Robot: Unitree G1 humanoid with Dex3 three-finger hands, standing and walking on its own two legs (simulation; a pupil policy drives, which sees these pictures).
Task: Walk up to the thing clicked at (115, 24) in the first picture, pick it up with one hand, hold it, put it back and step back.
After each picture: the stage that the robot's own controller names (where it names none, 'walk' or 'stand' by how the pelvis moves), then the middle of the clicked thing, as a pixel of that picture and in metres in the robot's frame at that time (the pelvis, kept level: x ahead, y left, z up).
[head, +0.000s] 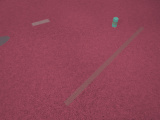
stand; (115, 22) +1.74 -0.47 -0.72
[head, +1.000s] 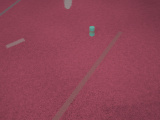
walk; (91, 31) +1.65 -0.04 -0.69
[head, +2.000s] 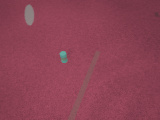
walk; (63, 57) +1.08 +0.23 -0.71
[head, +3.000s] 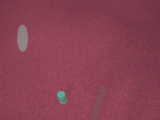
walk; (62, 97) +0.64 +0.24 -0.71
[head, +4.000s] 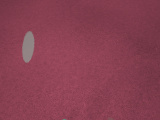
walk; out of the picture +0.43 +0.14 -0.71
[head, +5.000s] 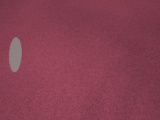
stand; out of the picture +0.33 +0.14 -0.72
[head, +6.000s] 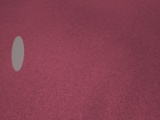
stand; out of the picture +0.32 +0.14 -0.73
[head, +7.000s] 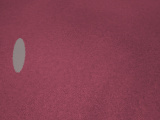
stand; out of the picture +0.33 +0.16 -0.73
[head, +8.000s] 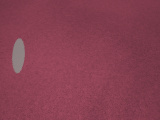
stand; out of the picture +0.31 +0.16 -0.73
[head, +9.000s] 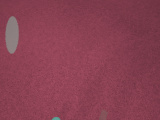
go down; out of the picture +0.34 +0.15 -0.70
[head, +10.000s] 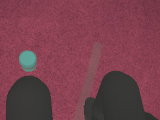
go down; (28, 61) +0.42 +0.17 -0.29
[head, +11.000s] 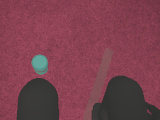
close in; (40, 65) +0.42 +0.15 -0.31
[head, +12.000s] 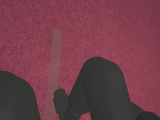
close in; out of the picture +0.42 +0.20 -0.23
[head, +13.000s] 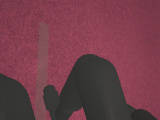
close; out of the picture +0.42 +0.21 -0.23
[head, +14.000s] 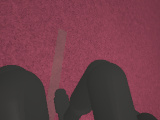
lift; out of the picture +0.35 +0.20 -0.21
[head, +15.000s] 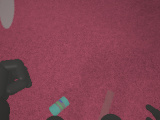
lift; (59, 106) +0.37 +0.13 -0.56
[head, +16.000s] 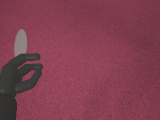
go down; out of the picture +0.34 +0.13 -0.70
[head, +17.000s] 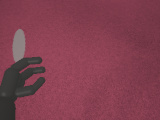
go down; out of the picture +0.34 +0.13 -0.70
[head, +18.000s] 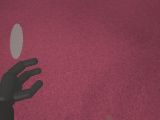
stand; out of the picture +0.34 +0.13 -0.68
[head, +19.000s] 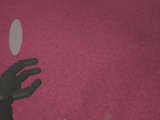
stand; out of the picture +0.34 +0.13 -0.69
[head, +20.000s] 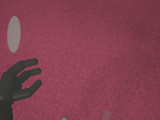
stand; out of the picture +0.33 +0.12 -0.68
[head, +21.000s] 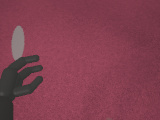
stand; out of the picture +0.33 +0.11 -0.70
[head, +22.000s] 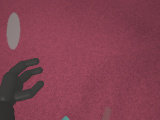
stand; out of the picture +0.33 +0.11 -0.66
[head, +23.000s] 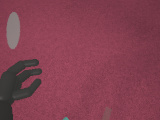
stand; out of the picture +0.32 +0.11 -0.66
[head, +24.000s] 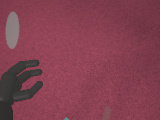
stand; out of the picture +0.32 +0.10 -0.66
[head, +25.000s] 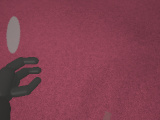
stand; out of the picture +0.30 +0.10 -0.67
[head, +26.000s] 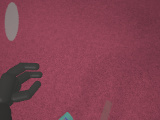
stand; out of the picture +0.32 +0.10 -0.64
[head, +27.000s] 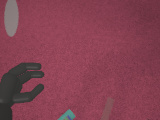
hold; (65, 119) +0.32 +0.09 -0.62
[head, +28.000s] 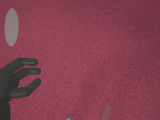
hold; out of the picture +0.30 +0.09 -0.65
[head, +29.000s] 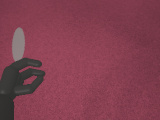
hold; out of the picture +0.28 +0.09 -0.70
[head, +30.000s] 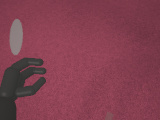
close; out of the picture +0.29 +0.08 -0.68
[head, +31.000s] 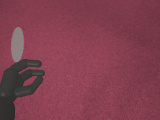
stand; out of the picture +0.28 +0.08 -0.70
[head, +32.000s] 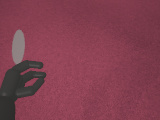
stand; out of the picture +0.28 +0.07 -0.70
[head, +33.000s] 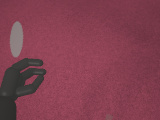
close; out of the picture +0.27 +0.07 -0.69
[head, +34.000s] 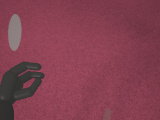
close; out of the picture +0.28 +0.07 -0.68
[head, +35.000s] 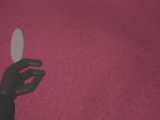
close; out of the picture +0.26 +0.07 -0.70
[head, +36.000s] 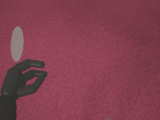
close; out of the picture +0.26 +0.07 -0.70
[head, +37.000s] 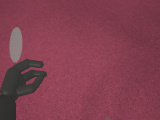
stand; out of the picture +0.26 +0.06 -0.70
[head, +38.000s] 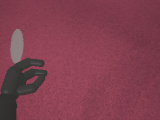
close; out of the picture +0.25 +0.05 -0.70
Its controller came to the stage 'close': yes
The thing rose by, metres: 0.27
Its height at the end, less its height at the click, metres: -0.02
